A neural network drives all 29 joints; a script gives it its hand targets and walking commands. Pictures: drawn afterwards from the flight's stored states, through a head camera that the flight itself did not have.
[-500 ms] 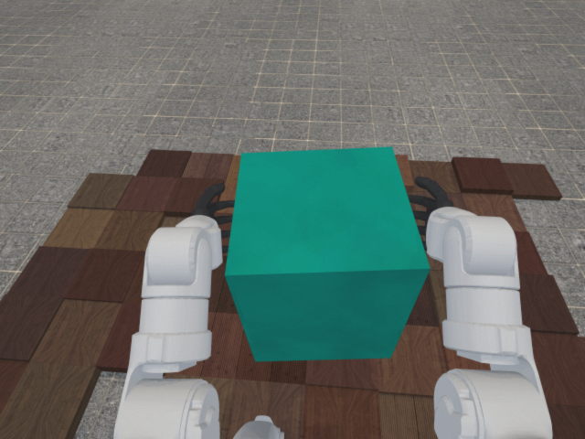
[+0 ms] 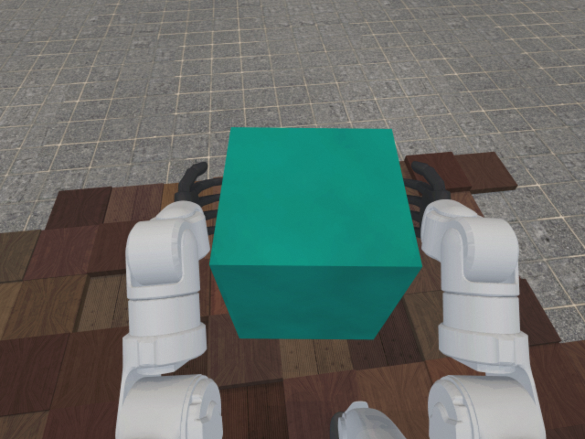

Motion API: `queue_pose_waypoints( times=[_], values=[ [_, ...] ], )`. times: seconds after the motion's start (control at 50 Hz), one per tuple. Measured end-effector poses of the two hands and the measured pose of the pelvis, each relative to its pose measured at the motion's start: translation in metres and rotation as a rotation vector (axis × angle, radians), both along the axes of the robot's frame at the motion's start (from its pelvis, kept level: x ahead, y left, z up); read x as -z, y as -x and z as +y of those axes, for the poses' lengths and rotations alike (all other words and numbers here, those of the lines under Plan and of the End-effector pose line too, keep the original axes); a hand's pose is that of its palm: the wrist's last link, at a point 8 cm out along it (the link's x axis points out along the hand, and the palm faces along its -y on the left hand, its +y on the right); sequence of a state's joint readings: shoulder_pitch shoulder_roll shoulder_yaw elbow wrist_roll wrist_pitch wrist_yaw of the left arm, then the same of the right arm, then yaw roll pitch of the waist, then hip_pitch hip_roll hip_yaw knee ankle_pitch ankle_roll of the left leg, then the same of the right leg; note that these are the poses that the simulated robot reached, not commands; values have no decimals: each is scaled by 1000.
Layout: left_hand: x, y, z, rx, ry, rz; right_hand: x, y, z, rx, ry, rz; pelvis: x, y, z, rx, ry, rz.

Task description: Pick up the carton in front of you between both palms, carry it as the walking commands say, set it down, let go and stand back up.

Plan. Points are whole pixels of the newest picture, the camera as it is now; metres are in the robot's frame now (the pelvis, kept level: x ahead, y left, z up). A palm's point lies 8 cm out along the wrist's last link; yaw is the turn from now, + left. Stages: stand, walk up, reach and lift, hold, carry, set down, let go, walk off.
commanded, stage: carry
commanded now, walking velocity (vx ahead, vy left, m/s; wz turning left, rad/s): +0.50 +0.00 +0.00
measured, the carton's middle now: (308, 243) +0.38 -0.03 +0.04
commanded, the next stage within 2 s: none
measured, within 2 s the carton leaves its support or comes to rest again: neither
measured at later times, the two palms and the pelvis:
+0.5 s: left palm (171, 106) +0.58 +0.16 +0.14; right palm (361, 92) +0.59 -0.13 +0.14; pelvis +0.31 +0.00 +0.01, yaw +2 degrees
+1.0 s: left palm (219, 17) +0.90 +0.11 +0.13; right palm (357, 19) +0.90 -0.19 +0.12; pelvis +0.58 -0.04 -0.02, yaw +0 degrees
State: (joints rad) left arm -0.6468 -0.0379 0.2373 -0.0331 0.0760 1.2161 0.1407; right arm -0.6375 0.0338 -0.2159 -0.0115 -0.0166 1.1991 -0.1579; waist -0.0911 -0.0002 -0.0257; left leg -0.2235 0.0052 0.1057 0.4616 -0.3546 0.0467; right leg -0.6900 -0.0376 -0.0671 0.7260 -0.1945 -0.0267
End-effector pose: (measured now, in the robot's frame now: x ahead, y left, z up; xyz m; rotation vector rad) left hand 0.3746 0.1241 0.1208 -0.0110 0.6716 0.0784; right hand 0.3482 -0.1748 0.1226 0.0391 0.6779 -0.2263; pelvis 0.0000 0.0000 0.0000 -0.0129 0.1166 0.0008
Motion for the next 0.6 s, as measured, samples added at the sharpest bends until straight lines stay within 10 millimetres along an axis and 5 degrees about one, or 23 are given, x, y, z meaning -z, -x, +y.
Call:
queue_pose_waypoints(
  times=[0.12,0.24,0.36,0.52,0.6],
  values=[
    [-18,-58,-9,-70,-22,-56,-13,-80,-10,-52,-40,-57,3,-76,-22,-19,4,-17],
    [-31,-80,9,-189,1,-26,-24,-130,8,-112,-88,-26,-21,-137,-31,-30,-38,-19],
    [-48,-127,23,-198,35,-77,-37,-179,26,-133,-112,-77,-26,-205,-25,-33,-37,-23],
    [-16,-214,44,-152,57,-48,-15,-253,46,-96,-64,-51,-8,-320,6,-19,-40,-53],
    [3,-262,47,-89,34,35,2,-287,48,-67,-35,30,-10,-359,17,8,-42,-47]
  ],
)
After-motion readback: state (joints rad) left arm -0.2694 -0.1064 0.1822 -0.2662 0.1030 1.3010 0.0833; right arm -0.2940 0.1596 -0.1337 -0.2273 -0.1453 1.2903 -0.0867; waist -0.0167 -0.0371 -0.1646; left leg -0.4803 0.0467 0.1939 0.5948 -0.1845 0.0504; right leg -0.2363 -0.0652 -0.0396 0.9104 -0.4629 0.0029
